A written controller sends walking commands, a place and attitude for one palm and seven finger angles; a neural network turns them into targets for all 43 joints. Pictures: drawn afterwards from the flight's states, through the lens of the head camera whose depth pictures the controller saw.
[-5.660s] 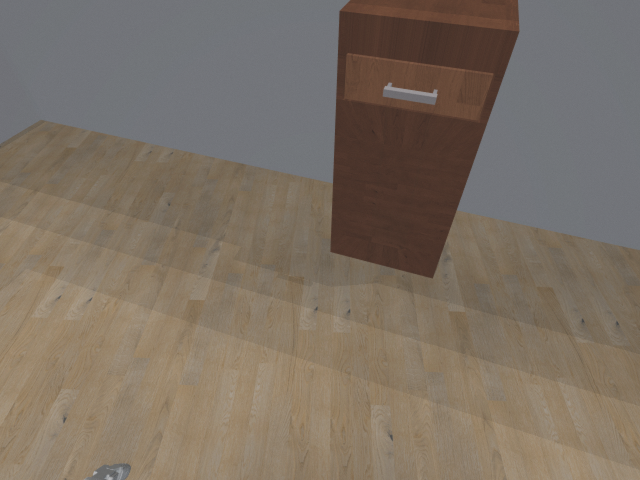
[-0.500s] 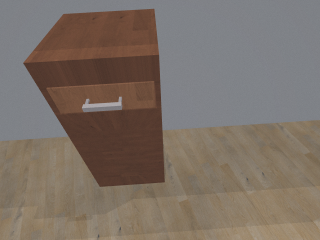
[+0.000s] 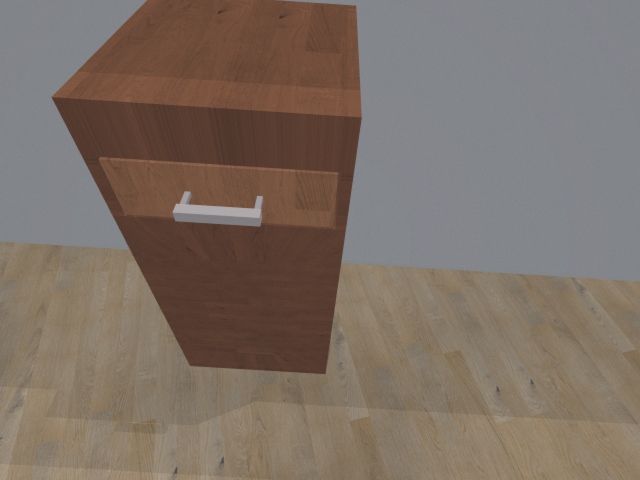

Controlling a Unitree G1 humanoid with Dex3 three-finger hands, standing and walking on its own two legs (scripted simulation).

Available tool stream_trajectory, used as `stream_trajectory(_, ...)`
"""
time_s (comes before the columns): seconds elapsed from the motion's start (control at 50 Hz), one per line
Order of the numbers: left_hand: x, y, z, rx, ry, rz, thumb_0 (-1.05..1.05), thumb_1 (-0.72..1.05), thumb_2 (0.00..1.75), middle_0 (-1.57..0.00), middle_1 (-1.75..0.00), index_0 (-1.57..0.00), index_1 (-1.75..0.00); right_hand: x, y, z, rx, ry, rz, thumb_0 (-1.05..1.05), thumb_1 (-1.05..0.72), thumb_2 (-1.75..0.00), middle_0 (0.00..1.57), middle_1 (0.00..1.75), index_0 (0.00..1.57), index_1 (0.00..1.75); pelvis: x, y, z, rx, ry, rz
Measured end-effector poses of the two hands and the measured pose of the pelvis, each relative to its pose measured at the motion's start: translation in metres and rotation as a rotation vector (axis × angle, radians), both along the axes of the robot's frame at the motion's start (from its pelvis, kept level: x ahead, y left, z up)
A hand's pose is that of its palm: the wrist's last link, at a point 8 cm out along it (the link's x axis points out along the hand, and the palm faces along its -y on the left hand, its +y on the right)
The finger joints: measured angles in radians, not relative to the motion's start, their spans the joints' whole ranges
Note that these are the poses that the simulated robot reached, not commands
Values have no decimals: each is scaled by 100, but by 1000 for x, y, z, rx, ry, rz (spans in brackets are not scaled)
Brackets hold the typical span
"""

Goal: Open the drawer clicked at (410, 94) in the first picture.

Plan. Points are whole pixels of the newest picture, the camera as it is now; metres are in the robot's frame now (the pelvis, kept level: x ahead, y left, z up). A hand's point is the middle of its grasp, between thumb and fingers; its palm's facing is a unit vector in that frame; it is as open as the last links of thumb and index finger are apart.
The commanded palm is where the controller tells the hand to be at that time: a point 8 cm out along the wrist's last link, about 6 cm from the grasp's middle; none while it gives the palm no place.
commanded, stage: come to a stop and stand still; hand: left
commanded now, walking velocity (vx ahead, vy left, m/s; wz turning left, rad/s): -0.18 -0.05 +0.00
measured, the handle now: (220, 207) +0.52 +0.20 +0.01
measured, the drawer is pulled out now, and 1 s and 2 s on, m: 0.00 0.00 0.00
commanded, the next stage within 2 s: look again from close up in 1.00 s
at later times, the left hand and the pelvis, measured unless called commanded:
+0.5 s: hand out of the picture +0.11 +0.13 -0.14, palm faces +0.08 -0.96 -0.28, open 7.3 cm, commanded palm none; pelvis +0.04 -0.06 +0.01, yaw +2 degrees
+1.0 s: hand out of the picture -0.01 +0.14 -0.15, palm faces +0.08 -0.98 -0.18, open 7.4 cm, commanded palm none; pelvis -0.01 -0.04 +0.02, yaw +3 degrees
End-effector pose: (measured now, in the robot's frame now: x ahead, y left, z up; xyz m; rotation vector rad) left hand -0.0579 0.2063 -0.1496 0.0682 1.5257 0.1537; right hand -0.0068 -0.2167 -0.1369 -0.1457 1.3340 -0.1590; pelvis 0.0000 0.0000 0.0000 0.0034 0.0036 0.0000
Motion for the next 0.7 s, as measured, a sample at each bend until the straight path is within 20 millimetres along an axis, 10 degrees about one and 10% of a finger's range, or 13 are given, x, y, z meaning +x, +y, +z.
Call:
stream_trajectory(0.18, 121, 11, 26, 105, -197, -32, 1, 95, 90, -20, -30, -19, -30, 17, 9, 1, 73, 94, 17, 0, -91, -90, 20, 30, 20, 29, 39, -16, 14, 7, 4, 29)
stream_trajectory(0.32, 178, -5, 33, 182, -294, -84, 0, 93, 90, -20, -30, -19, -30, 43, -27, -26, 105, 134, -24, 0, -90, -90, 20, 30, 21, 30, 57, -45, -1, 37, -7, 33)
stream_trajectory(0.54, 145, -29, 38, 159, -295, -34, 0, 93, 90, -20, -30, -20, -30, 107, -89, -3, 2, -42, 43, 0, -91, -90, 20, 30, 20, 29, 31, -60, 10, 62, -16, 45)
stream_trajectory(0.7, 92, -9, 28, 141, -262, 8, 0, 92, 90, -20, -30, -20, -30, 93, -78, 14, -24, -109, 90, 0, -91, -90, 19, 30, 20, 29, 5, -51, 10, 39, -6, 48)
